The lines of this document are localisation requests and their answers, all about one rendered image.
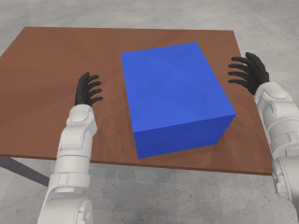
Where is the left robot upper arm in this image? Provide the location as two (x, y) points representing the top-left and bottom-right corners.
(38, 197), (93, 224)

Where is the robot right forearm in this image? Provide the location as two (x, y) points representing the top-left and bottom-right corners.
(254, 81), (299, 159)

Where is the robot left forearm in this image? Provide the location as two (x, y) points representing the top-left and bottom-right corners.
(36, 104), (97, 224)

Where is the table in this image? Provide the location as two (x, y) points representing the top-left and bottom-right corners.
(0, 26), (273, 187)

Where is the carton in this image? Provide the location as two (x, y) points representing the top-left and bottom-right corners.
(121, 42), (236, 159)

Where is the right robot upper arm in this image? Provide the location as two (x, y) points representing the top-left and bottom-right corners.
(272, 155), (299, 223)

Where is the robot left hand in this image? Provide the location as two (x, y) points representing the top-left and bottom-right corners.
(75, 72), (103, 106)

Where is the robot right hand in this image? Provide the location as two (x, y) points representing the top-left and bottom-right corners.
(228, 52), (270, 95)

